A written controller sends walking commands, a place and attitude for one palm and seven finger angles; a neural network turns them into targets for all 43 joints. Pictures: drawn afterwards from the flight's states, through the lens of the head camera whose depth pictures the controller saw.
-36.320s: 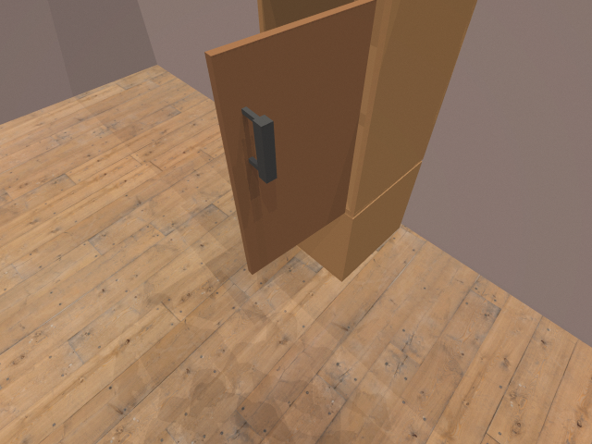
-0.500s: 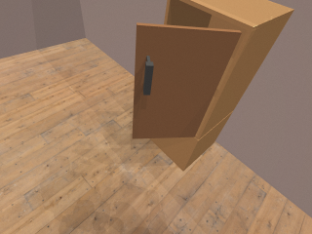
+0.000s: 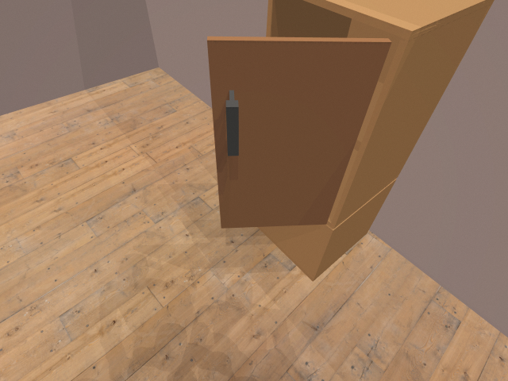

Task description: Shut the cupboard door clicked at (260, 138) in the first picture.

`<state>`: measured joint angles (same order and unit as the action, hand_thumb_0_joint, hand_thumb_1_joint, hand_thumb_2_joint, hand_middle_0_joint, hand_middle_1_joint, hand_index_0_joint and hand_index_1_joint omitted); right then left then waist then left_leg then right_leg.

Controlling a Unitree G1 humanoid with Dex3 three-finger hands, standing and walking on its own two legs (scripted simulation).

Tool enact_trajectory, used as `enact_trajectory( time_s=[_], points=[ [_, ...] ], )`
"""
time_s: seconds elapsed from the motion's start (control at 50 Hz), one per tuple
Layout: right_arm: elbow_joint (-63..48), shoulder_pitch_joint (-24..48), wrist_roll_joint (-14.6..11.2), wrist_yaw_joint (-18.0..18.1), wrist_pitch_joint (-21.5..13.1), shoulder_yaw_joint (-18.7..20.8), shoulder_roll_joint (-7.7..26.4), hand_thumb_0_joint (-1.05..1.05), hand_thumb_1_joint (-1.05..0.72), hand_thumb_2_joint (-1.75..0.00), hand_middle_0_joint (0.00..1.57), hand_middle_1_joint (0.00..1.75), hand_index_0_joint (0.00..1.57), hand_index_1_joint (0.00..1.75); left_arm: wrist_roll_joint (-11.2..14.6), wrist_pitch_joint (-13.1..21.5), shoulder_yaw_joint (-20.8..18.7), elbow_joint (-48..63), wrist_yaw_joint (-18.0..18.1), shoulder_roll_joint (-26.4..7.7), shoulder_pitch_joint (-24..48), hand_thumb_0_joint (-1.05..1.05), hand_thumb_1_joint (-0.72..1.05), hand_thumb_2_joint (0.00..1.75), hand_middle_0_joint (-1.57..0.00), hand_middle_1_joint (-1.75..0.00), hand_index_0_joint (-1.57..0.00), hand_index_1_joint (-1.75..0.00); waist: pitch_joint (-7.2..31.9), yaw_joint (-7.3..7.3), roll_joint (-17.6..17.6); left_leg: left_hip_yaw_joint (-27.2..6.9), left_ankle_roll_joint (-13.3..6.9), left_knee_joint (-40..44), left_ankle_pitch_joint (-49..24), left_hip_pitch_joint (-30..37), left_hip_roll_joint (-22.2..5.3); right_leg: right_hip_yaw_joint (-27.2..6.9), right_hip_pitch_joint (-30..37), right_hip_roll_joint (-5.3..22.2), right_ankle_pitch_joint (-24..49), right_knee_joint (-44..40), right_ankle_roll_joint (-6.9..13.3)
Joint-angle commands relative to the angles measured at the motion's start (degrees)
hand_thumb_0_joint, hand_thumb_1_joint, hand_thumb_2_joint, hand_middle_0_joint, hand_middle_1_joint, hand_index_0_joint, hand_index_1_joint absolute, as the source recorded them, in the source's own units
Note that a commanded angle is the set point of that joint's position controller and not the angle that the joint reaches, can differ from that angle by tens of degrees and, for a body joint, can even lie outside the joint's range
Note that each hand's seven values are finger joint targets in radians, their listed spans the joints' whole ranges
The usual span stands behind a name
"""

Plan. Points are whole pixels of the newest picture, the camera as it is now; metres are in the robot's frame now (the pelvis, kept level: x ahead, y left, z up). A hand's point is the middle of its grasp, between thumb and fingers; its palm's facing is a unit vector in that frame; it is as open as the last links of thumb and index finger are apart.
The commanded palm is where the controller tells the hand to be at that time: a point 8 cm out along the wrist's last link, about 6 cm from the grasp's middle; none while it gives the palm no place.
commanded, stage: look again from close up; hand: left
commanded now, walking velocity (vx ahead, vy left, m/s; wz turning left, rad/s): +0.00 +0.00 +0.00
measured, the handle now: (232, 123) +0.60 +0.08 +0.08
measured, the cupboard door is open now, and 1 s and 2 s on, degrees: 54 54 54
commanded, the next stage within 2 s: shuffle to correct the standing spot in 0.12 s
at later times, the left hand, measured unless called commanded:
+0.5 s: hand out of the picture +0.00 +0.12 -0.19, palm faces +0.07 -0.99 -0.15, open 7.3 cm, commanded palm none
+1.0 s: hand out of the picture +0.16 +0.12 -0.18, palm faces +0.17 -0.98 -0.13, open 7.3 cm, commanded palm none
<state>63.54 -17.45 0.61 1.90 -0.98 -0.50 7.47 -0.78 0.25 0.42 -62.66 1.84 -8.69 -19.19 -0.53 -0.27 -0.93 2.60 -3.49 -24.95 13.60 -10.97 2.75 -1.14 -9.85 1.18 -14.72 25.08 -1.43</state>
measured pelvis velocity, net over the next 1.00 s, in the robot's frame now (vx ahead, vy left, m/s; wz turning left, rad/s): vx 0.16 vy -0.06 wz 0.13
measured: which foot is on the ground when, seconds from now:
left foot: down 0.00-0.56, up 0.58-0.70, down 0.72-1.00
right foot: down 0.00-0.74, up 0.76-1.00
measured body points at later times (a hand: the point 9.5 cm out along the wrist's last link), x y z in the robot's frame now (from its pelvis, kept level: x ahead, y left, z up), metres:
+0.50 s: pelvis +0.04 -0.04 -0.01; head +0.05 -0.03 +0.44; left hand +0.00 +0.17 -0.17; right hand +0.03 -0.26 -0.16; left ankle +0.00 +0.08 -0.74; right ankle -0.01 -0.14 -0.74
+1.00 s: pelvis +0.16 -0.06 +0.01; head +0.19 -0.02 +0.45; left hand +0.15 +0.17 -0.16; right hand +0.18 -0.28 -0.14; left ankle +0.10 +0.05 -0.74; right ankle +0.21 -0.23 -0.66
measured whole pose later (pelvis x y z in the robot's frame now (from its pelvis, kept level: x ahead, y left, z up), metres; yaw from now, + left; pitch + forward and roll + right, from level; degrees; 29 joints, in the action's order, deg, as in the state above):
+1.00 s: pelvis +0.16 -0.06 +0.01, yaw +8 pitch +1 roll -3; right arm 59.8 -17.7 1.8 2.3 -2.5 0.1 6.2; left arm -1.8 -1.3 -3.4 -56.4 0.1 -10.3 -15.0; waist -3.6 0.1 -1.6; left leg 3.3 0.1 -24.9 16.3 -9.8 -4.9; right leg 1.3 -31.7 4.4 -16.8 57.9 -1.3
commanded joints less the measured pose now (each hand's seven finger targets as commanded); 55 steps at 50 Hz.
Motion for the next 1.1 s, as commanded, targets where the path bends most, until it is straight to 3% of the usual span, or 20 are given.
enact_trajectory(
  time_s=[0.0,0.2,0.3,0.38,0.46,0.5,0.54,0.58,0.62,0.66,0.68,0.7,0.72,0.74,0.76,0.8,0.84,0.9,1.02,1.08],
  points=[
    [-0.93,-3.0,-0.46,0.19,-0.9,0.7,5.51,0.0,-0.9,-0.9,0.2,0.3,0.2,0.3,0.29,1.34,0.14,1.53,0.42,-3.7,-3.66,0.0,0.9,0.9,-0.2,-0.3,-0.2,-0.3,-2.98,-0.25,-1.38,-6.09,0.83,4.75,-8.62,1.35,-7.58,-4.73,-3.01,4.5,11.15,-4.4,3.13],
    [-0.62,-0.47,-0.49,0.4,-0.96,0.31,5.79,0.0,-0.9,-0.9,0.2,0.3,0.2,0.3,0.25,1.65,0.36,0.23,0.57,-3.64,-5.71,0.0,0.9,0.9,-0.2,-0.3,-0.2,-0.3,-1.88,0.15,0.48,-5.51,1.17,4.71,-10.43,2.83,-7.65,-4.97,-1.43,4.57,13.73,-4.99,3.18],
    [-0.84,-0.93,0.31,0.08,-0.09,1.13,6.56,0.0,-0.9,-0.9,0.2,0.3,0.2,0.3,-0.4,0.59,-0.65,0.43,-0.18,-3.51,-6.59,0.0,0.9,0.9,-0.2,-0.3,-0.2,-0.3,-7.18,0.17,0.13,-7.8,-0.01,5.86,12.62,-2.83,-7.84,-3.57,-6.1,3.09,-11.27,-4.43,4.19],
    [-1.92,-1.61,0.6,0.09,-0.16,1.8,6.97,0.0,-0.9,-0.9,0.2,0.3,0.2,0.3,-0.69,0.53,-1.48,1.47,-0.78,-3.61,-7.44,0.0,0.9,0.9,-0.2,-0.3,-0.2,-0.3,-9.43,0.61,1.84,-11.46,-1.74,6.26,16.84,-7.5,-9.42,-1.96,-6.73,2.49,-12.63,-1.46,4.79],
    [-2.86,-2.39,0.55,0.36,-0.75,2.14,6.48,0.0,-0.9,-0.9,0.2,0.3,0.2,0.3,-0.83,0.82,-2.18,2.09,-0.96,-3.83,-9.16,0.0,0.9,0.9,-0.2,-0.3,-0.2,-0.3,-8.9,1.58,-0.14,-11.46,-2.7,1.15,9.06,-11.74,-9.24,-1.92,-2.32,3.21,-7.8,-0.28,5.66],
    [-3.92,-1.42,0.48,0.37,-1.39,1.67,4.43,0.0,-0.9,-0.9,0.2,0.3,0.2,0.3,-0.73,1.33,-2.91,1.18,-0.61,-5.18,-12.68,0.0,0.9,0.9,-0.2,-0.3,-0.2,-0.3,-4.61,2.78,-6.63,-2.71,-0.68,-10.21,0.8,-16.43,-4.28,-6.65,7.12,7.9,1.42,-3.09,7.94],
    [-5.65,2.13,0.51,0.24,-1.57,1.74,3.31,0.0,-0.9,-0.9,0.2,0.3,0.2,0.3,-0.7,1.72,-3.39,0.28,-0.03,-6.51,-16.31,0.0,0.9,0.9,-0.2,-0.3,-0.2,-0.3,-4.35,4.32,-11.92,2.12,0.72,-24.21,15.52,-24.49,-3.09,-12.93,13.42,15.35,19.64,-6.25,13.42],
    [-6.86,5.0,0.35,0.0,-1.63,2.04,3.09,0.0,-0.9,-0.9,0.2,0.3,0.2,0.3,-1.36,1.92,-3.24,-0.01,0.58,-5.71,-17.27,0.0,0.9,0.9,-0.2,-0.3,-0.2,-0.3,-5.56,4.79,-6.43,1.36,0.62,-30.42,20.48,-29.02,-4.54,-12.38,16.25,17.72,32.61,-5.07,17.09],
    [-7.19,4.64,0.19,-0.41,-1.51,2.04,2.06,0.0,-0.9,-0.9,0.2,0.3,0.2,0.3,-1.6,1.83,-3.22,0.59,0.79,-6.11,-14.71,0.0,0.9,0.9,-0.2,-0.3,-0.2,-0.3,-4.72,3.09,-3.89,1.79,0.44,-24.04,19.54,-25.37,-5.21,-7.56,14.75,15.5,34.94,-2.39,15.83],
    [-4.37,-3.82,0.37,-0.32,-1.63,1.99,1.43,0.0,-0.9,-0.9,0.2,0.3,0.2,0.3,-0.98,1.57,-2.81,2.14,0.35,-6.05,-8.13,0.0,0.9,0.9,-0.2,-0.3,-0.2,-0.3,-2.31,-2.82,-3.25,5.92,0.38,-8.57,7.2,-7.21,-2.63,0.38,4.8,9.73,37.33,5.09,11.38],
    [-1.44,-12.79,0.69,0.18,-1.75,2.31,3.14,0.0,-0.9,-0.9,0.2,0.3,0.2,0.3,-0.24,1.39,-2.93,2.89,0.02,-6.09,-6.4,0.0,0.9,0.9,-0.2,-0.3,-0.2,-0.3,1.49,-6.14,-1.24,3.56,-0.45,-1.97,-4.51,6.03,-3.43,3.14,-1.77,6.49,33.23,16.23,8.64],
    [0.08,-18.84,1.59,1.03,-2.08,3.55,9.26,0.0,-0.9,-0.9,0.2,0.3,0.2,0.3,0.44,1.36,-2.64,4.25,-0.4,-3.05,-7.62,0.0,0.9,0.9,-0.2,-0.3,-0.2,-0.3,3.89,-6.81,12.4,-18.49,-5.84,1.74,-18.82,16.34,-19.82,6.62,-16.58,0.42,7.44,31.88,4.11],
    [-0.05,-21.02,1.34,1.67,-1.58,3.64,12.48,0.0,-0.9,-0.9,0.2,0.3,0.2,0.3,0.55,1.45,-2.2,5.95,-0.14,-3.24,-6.27,0.0,0.9,0.9,-0.2,-0.3,-0.2,-0.3,4.12,-7.0,14.55,-34.3,-12.9,6.93,-33.69,16.73,-31.34,2.35,-23.34,-2.49,-16.78,45.09,3.52],
    [-1.78,-16.12,1.15,1.39,-0.7,3.83,13.2,0.0,-0.9,-0.9,0.2,0.3,0.2,0.3,-0.12,0.88,-3.08,6.11,0.06,-5.05,-5.91,0.0,0.9,0.9,-0.2,-0.3,-0.2,-0.3,1.69,-5.26,5.24,-32.45,-16.12,7.88,-25.71,9.73,-33.15,-2.37,-22.9,0.49,-16.32,50.13,4.47],
    [-3.64,-11.55,1.23,1.08,-0.96,3.87,11.79,0.0,-0.9,-0.9,0.2,0.3,0.2,0.3,-0.91,0.49,-3.05,6.9,0.08,-3.86,-3.4,0.0,0.9,0.9,-0.2,-0.3,-0.2,-0.3,-4.46,-3.81,2.83,-29.48,-15.15,10.36,-16.07,0.04,-31.48,-1.69,-24.55,1.15,-14.61,51.66,4.1],
    [-4.32,-5.87,1.07,1.33,-1.88,2.57,7.8,0.0,-0.9,-0.9,0.2,0.3,0.2,0.3,-1.54,-0.25,-3.3,5.98,-1.08,-2.07,-3.43,0.0,0.9,0.9,-0.2,-0.3,-0.2,-0.3,-11.61,-0.58,5.65,-20.49,-10.43,11.79,-16.27,-6.06,-25.7,-2.09,-26.04,3.48,-7.09,49.31,2.57],
    [-4.49,-4.97,0.98,1.51,-2.56,2.31,7.47,0.0,-0.9,-0.9,0.2,0.3,0.2,0.3,-1.18,-0.94,-3.21,4.98,-1.8,-0.64,-5.72,0.0,0.9,0.9,-0.2,-0.3,-0.2,-0.3,-7.58,0.61,7.28,-10.59,-7.87,9.2,-26.25,-4.02,-21.51,-0.11,-23.46,3.23,-3.79,46.61,1.43],
    [-5.01,-4.31,1.13,1.52,-2.54,2.95,9.38,0.0,-0.9,-0.9,0.2,0.3,0.2,0.3,-0.65,-1.58,-3.25,5.89,-2.18,-0.53,-4.4,0.0,0.9,0.9,-0.2,-0.3,-0.2,-0.3,-2.26,0.89,8.57,-3.46,-5.51,6.78,-32.36,0.16,-18.48,2.35,-21.44,2.82,-1.51,37.29,0.22],
    [-5.56,-3.62,1.62,1.13,-0.59,4.87,12.06,0.0,-0.9,-0.9,0.2,0.3,0.2,0.3,-0.47,-1.58,-3.89,10.03,-2.89,-2.68,4.78,0.0,0.9,0.9,-0.2,-0.3,-0.2,-0.3,-2.68,-1.69,12.74,-2.09,-2.56,3.42,-26.21,-0.2,-18.41,7.59,-14.73,1.61,0.86,16.08,-0.59],
    [-5.75,-3.02,1.48,1.09,0.08,5.66,12.67,0.0,-0.9,-0.9,0.2,0.3,0.2,0.3,-0.55,-0.68,-4.68,9.51,-3.11,-5.48,0.82,0.0,0.9,0.9,-0.2,-0.3,-0.2,-0.3,0.37,0.48,9.26,-2.51,0.62,-4.75,-20.52,-1.35,-16.89,7.59,-3.73,0.46,7.51,2.69,0.03]
  ],
)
